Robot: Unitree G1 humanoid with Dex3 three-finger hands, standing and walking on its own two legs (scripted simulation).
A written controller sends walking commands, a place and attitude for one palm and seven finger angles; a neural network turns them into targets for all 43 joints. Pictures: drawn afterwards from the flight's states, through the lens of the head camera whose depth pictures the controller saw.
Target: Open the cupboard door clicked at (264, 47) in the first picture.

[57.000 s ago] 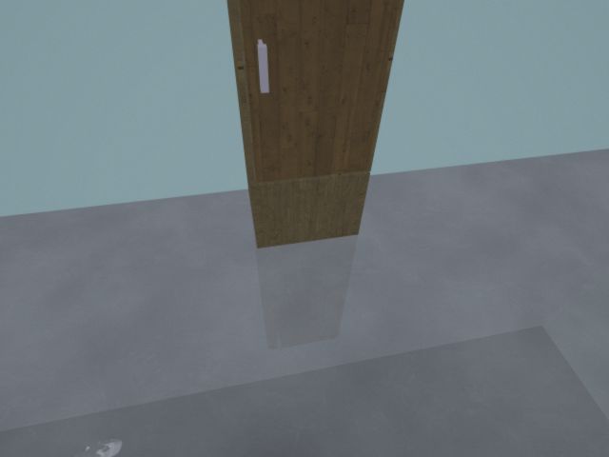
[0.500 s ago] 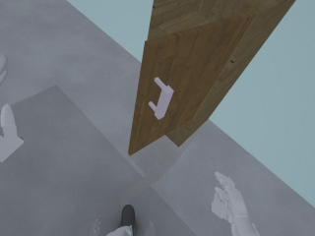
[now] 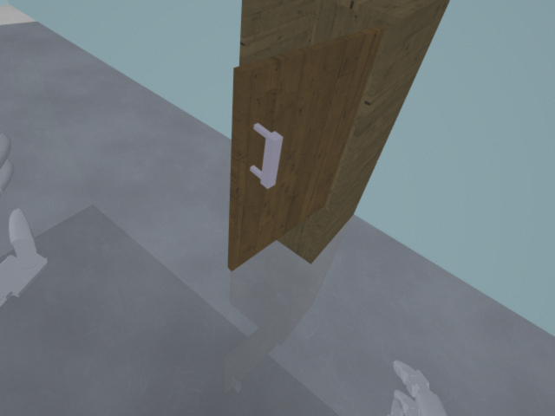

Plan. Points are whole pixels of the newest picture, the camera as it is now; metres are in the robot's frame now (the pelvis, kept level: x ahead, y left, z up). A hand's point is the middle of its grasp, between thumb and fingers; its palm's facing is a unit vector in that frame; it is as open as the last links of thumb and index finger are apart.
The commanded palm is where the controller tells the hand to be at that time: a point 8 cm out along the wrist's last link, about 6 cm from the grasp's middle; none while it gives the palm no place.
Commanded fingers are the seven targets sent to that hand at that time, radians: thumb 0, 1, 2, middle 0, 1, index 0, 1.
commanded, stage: stop stepping back and stand still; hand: left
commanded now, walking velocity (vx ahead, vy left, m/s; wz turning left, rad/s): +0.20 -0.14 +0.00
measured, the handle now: (263, 156) +0.57 +0.02 +0.05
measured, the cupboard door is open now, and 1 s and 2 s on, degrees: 81 81 81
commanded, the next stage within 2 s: let the arm hang, fingers relaxed in 0.74 s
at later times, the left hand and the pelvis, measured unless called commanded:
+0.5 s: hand (45, 262) +0.22 +0.24 +0.18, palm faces +0.40 -0.82 -0.41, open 7.4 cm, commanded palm +0.16 +0.29 +0.19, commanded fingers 0.00 0.90 0.90 -0.20 -0.30 -0.20 -0.30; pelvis +0.02 -0.01 +0.00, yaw +0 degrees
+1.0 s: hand (82, 385) +0.18 +0.26 -0.06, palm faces +0.08 -0.91 -0.40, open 7.4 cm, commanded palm none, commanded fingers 0.00 0.90 0.90 -0.20 -0.30 -0.20 -0.30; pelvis +0.01 +0.02 +0.00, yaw +2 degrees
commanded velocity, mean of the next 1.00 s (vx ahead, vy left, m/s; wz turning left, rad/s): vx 0.02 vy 0.01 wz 0.00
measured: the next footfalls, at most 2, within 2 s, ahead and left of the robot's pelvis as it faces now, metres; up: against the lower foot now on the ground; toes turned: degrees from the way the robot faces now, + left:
right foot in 0.14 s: +0.03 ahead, -0.09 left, +0.00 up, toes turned -3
left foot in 0.44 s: +0.08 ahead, +0.13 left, +0.00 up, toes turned +3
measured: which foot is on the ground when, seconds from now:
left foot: down 0.00-0.14, up 0.16-0.42, down 0.44-1.00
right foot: up 0.00-0.12, down 0.14-1.00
